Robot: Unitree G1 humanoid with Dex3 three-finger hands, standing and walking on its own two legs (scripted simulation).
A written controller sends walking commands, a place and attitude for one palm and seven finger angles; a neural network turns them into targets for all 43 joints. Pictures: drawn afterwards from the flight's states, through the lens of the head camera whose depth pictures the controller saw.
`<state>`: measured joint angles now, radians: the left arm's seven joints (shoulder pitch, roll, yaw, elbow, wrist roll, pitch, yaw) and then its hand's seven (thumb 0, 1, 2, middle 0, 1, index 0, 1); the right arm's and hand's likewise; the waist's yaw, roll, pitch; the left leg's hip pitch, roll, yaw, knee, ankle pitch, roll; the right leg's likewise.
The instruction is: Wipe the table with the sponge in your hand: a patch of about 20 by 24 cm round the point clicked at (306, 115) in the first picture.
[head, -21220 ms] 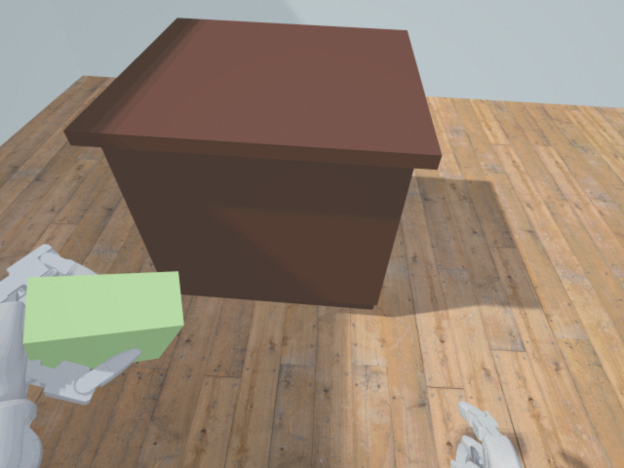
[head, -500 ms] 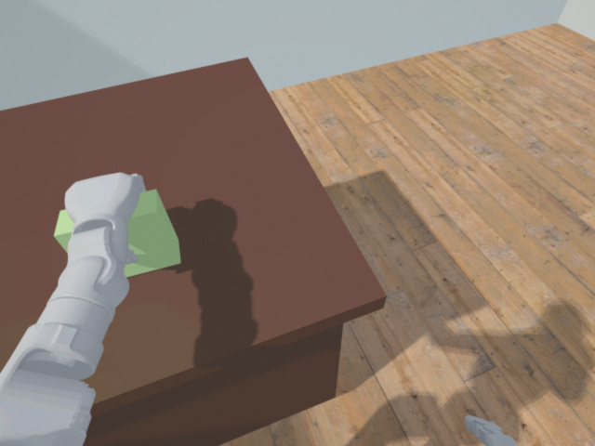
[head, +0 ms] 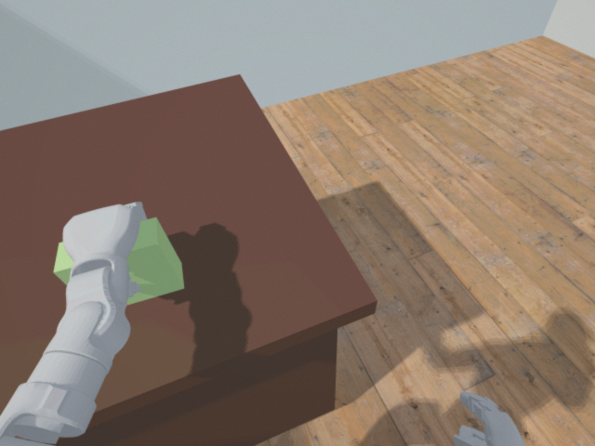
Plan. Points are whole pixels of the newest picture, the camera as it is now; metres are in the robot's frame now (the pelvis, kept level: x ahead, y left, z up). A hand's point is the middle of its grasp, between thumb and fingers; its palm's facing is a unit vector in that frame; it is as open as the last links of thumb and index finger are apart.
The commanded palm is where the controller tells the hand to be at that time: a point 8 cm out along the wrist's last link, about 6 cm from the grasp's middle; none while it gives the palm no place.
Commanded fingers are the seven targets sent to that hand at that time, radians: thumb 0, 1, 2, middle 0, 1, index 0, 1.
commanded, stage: wipe back along the middle lane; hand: left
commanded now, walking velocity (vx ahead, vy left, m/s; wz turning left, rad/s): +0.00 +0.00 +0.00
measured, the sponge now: (131, 274) +0.34 +0.29 +0.04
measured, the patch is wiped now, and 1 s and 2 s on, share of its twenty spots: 0.65 0.70 0.80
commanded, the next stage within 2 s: slide across to the third lane in 1.04 s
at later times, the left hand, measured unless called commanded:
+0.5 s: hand (123, 283) +0.29 +0.26 +0.08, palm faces +0.05 -0.06 -1.00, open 9.7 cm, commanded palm +0.25 +0.25 +0.12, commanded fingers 0.00 0.10 1.30 -1.20 -1.60 -1.20 -1.60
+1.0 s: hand (130, 313) +0.25 +0.24 +0.08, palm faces +0.07 -0.08 -0.99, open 9.7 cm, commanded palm +0.20 +0.22 +0.11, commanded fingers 0.00 0.10 1.30 -1.20 -1.60 -1.20 -1.60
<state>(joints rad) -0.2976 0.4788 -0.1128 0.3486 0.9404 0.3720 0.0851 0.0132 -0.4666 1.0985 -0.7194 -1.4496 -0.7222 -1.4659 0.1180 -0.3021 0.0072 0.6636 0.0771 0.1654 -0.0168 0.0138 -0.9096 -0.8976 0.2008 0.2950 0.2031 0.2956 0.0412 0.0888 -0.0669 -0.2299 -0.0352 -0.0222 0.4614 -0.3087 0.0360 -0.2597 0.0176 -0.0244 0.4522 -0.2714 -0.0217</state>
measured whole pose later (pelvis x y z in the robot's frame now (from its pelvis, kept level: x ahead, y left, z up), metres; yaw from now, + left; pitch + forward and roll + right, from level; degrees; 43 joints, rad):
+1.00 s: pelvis -0.01 +0.00 +0.00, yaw -1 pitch +0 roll +0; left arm 0.06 0.38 -0.20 -0.12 0.96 0.55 0.10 0.02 -0.47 1.08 -0.69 -1.47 -0.75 -1.42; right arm 0.03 -0.28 0.03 0.64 0.07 0.15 0.02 0.02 -0.91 -0.90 0.20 0.29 0.20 0.30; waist 0.09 0.12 -0.05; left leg -0.15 -0.04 0.00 0.46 -0.31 0.03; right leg -0.21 0.02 0.00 0.50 -0.29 -0.03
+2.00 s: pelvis -0.04 -0.03 +0.00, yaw -1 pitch -3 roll +1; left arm -0.18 0.29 -0.39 0.08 0.96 0.66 0.07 -0.02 -0.50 1.09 -0.74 -1.43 -0.80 -1.34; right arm 0.00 -0.28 0.04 0.69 0.07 0.16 0.02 0.02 -0.91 -0.90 0.20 0.30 0.20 0.30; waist 0.09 0.11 -0.04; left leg -0.14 -0.02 -0.01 0.46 -0.27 0.00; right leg -0.21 0.03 -0.01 0.52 -0.27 -0.06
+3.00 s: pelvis -0.04 -0.05 +0.00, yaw -1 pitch +4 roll +2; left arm -0.61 0.37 -0.19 0.71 0.94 0.41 0.09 0.02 -0.54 1.12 -0.77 -1.39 -0.83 -1.34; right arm 0.13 -0.29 0.03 0.72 0.07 0.15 -0.07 0.01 -0.91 -0.90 0.20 0.30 0.20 0.30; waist 0.01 0.07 -0.07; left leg -0.30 0.01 -0.03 0.48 -0.27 0.00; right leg -0.36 0.06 -0.03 0.53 -0.25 -0.09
